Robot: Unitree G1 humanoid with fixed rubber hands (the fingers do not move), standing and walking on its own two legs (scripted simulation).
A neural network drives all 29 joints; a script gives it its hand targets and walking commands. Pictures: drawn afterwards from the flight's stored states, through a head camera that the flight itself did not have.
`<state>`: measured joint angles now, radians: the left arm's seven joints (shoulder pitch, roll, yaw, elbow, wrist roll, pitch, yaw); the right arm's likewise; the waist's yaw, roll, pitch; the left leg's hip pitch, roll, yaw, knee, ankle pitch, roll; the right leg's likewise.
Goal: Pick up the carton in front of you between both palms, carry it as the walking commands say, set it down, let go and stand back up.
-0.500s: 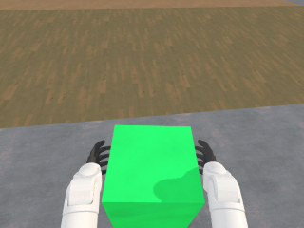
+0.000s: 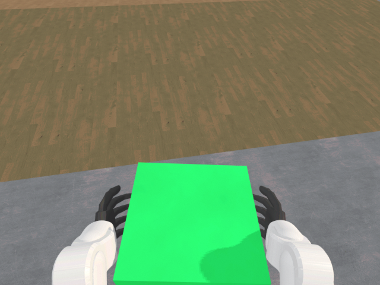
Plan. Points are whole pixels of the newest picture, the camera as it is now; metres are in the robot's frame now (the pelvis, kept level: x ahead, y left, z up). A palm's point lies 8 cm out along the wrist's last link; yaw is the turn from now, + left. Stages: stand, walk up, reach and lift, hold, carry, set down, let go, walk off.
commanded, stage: carry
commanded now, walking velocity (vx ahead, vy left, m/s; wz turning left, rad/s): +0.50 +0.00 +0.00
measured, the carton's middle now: (189, 242) +0.24 +0.00 +0.01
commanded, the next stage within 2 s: none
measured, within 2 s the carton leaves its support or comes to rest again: neither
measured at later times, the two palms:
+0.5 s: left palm (143, 120) +0.53 +0.11 +0.10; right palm (252, 116) +0.55 -0.19 +0.09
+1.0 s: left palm (147, 69) +0.87 +0.14 +0.08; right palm (225, 68) +0.87 -0.16 +0.09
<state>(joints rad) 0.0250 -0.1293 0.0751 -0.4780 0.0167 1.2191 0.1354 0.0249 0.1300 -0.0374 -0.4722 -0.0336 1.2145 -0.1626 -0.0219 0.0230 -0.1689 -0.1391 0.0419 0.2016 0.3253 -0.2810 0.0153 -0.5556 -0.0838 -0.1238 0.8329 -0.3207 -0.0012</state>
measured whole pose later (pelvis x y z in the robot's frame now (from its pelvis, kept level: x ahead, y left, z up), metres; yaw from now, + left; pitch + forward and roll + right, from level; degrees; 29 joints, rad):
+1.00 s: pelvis +0.64 -0.01 +0.00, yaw -1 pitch +4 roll -1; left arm 0.09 -0.14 0.03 -0.56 0.06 1.14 0.11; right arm 0.08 0.13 -0.03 -0.52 -0.04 1.13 -0.13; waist -0.02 0.00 -0.09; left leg -0.08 0.03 0.24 0.25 -0.25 0.04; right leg -0.61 -0.12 -0.13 0.71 -0.11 0.00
